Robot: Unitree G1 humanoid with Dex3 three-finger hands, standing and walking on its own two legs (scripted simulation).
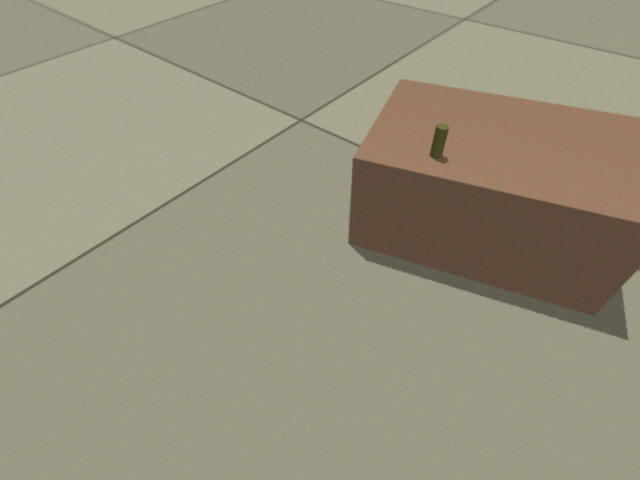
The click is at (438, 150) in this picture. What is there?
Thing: slim round
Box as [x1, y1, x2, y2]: [430, 123, 448, 158]
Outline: 444,123 439,123 436,125 430,151 430,156 433,158 439,158 441,156 448,129 448,125
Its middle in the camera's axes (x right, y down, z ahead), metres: +0.41 -0.32 +1.31
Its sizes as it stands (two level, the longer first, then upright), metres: 0.041 0.041 0.115
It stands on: a support 0.45 m high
